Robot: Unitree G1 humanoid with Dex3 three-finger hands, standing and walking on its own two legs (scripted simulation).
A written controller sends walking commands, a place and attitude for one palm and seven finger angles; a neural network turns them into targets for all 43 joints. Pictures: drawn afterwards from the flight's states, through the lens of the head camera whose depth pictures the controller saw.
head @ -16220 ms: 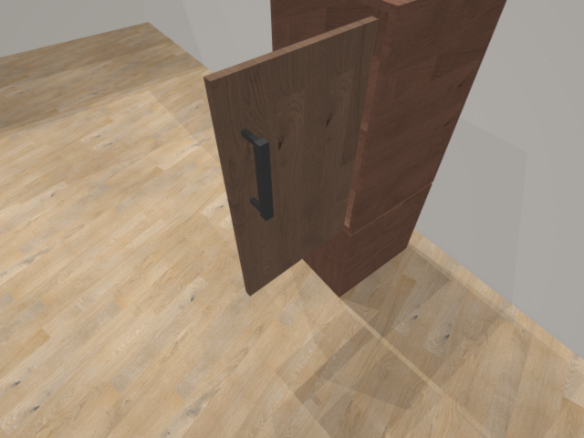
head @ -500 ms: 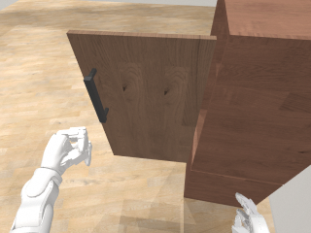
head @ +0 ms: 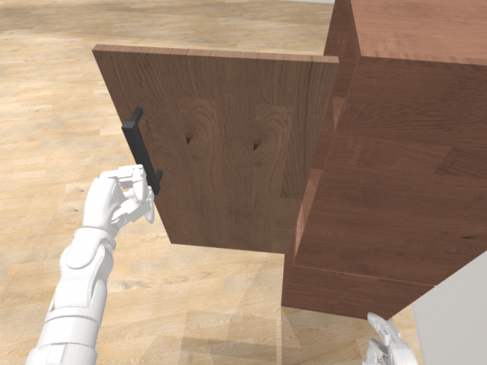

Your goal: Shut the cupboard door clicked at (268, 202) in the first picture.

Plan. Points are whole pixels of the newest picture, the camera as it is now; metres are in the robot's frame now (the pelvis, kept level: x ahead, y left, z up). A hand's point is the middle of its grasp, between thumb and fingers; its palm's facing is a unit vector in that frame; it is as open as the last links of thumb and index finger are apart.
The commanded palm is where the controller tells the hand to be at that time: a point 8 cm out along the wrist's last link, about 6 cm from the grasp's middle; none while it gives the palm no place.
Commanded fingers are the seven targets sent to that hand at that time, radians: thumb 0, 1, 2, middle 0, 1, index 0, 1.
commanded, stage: bring the fist close to the handle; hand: left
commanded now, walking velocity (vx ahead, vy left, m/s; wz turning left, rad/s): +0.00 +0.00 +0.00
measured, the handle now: (146, 154) +0.46 +0.20 +0.08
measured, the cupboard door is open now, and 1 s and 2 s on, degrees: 93 89 72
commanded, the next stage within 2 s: push the door shut along its arc in 0.54 s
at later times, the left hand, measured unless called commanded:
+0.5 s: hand (152, 196) +0.36 +0.17 +0.09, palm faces -0.03 -1.00 -0.04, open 3.1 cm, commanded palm +0.34 +0.22 +0.09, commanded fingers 0.00 0.90 0.90 -1.30 -1.50 -1.30 -1.50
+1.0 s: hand (164, 173) +0.41 +0.16 +0.09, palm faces -0.12 -0.99 -0.04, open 3.1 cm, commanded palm +0.39 +0.20 +0.09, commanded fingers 0.00 0.90 0.90 -1.30 -1.50 -1.30 -1.50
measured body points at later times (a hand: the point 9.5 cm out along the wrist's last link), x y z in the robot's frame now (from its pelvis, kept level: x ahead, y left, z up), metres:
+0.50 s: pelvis -0.01 +0.01 +0.00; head +0.02 +0.00 +0.45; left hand +0.36 +0.22 +0.09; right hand +0.10 -0.25 -0.10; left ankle -0.03 +0.09 -0.72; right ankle +0.00 -0.09 -0.72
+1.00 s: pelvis -0.01 +0.00 +0.00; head +0.04 +0.00 +0.45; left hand +0.41 +0.21 +0.09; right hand +0.08 -0.26 -0.11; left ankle -0.03 +0.09 -0.72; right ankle +0.00 -0.09 -0.72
